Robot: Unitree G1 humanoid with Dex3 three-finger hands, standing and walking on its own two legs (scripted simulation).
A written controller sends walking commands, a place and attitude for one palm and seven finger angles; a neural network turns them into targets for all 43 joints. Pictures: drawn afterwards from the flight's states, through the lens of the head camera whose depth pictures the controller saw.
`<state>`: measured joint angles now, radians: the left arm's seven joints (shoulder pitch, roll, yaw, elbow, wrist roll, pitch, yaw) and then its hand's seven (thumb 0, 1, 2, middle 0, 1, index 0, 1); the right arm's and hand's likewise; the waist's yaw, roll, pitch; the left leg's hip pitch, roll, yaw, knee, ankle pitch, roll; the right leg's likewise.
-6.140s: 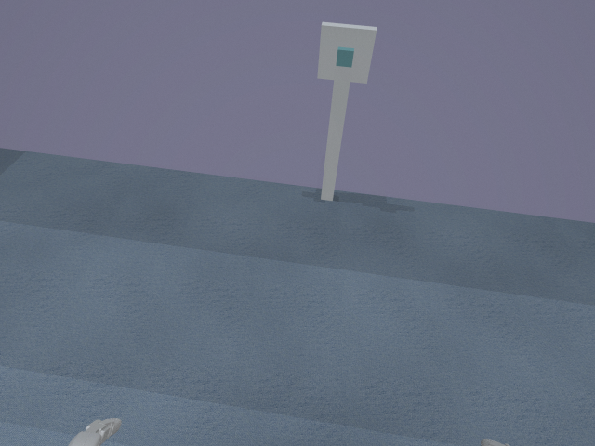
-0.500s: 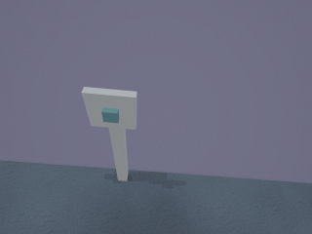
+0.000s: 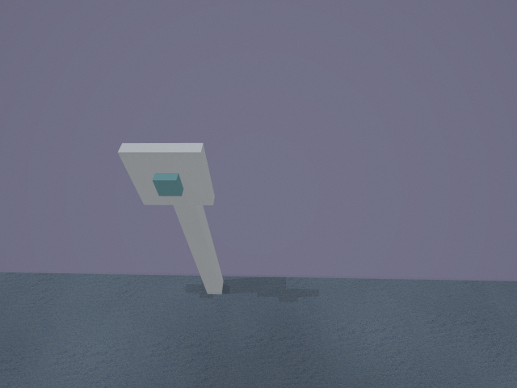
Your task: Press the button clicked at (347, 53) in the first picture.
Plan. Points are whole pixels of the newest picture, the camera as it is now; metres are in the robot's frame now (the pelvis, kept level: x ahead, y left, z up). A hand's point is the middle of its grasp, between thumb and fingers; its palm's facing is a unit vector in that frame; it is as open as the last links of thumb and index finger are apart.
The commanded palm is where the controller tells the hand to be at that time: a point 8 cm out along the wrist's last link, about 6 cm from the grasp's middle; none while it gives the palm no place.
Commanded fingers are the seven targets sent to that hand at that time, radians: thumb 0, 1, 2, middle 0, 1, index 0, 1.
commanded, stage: come to a stop and stand still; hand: left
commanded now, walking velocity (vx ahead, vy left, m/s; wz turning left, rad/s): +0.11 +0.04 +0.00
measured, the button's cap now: (168, 183) +0.54 +0.25 -0.05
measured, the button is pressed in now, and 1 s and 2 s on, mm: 0 0 0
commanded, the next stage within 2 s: look again from close up in 0.32 s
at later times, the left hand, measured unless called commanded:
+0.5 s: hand out of the picture -0.01 +0.17 -0.17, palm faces -0.01 -0.98 -0.20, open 7.4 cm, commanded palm none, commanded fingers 0.00 0.90 0.90 -0.20 -0.30 -0.20 -0.30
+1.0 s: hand out of the picture +0.03 +0.19 -0.18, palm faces -0.01 -0.98 -0.20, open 7.3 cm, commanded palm +0.12 +0.24 -0.07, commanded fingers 0.00 0.90 0.90 -0.23 -0.33 -0.23 -0.33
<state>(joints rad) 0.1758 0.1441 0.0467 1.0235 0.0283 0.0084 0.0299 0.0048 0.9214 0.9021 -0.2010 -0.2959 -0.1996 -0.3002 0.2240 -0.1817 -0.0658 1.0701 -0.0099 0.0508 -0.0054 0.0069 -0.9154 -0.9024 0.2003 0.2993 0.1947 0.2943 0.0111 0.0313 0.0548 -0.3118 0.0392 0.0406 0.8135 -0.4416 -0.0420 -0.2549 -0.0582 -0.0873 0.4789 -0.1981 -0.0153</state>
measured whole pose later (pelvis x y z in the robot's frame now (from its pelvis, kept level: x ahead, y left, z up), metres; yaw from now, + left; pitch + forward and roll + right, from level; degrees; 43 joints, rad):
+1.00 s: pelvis +0.02 +0.02 +0.00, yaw -1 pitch +0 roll +0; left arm 0.27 0.15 0.00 1.10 0.01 -0.01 0.04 0.01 0.92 0.90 -0.20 -0.30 -0.20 -0.30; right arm 0.29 -0.14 0.02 1.12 -0.01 -0.02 -0.03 0.02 -0.93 -0.90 0.20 0.30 0.20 0.29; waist -0.01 0.01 0.04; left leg -0.15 0.00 0.06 0.49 -0.33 0.03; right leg -0.17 -0.01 -0.07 0.49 -0.32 -0.02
